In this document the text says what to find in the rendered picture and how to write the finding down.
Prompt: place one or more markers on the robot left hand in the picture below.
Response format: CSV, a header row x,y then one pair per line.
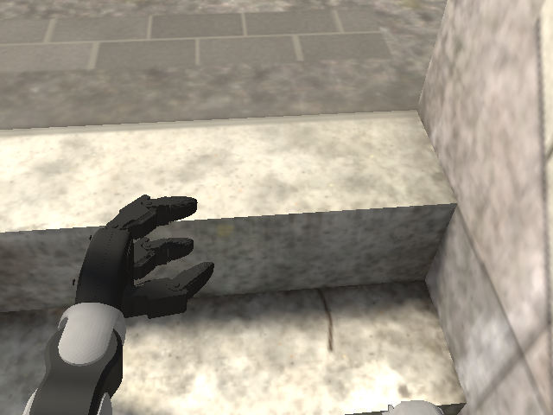
x,y
113,261

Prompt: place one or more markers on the left robot forearm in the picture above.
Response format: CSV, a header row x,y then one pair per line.
x,y
84,363

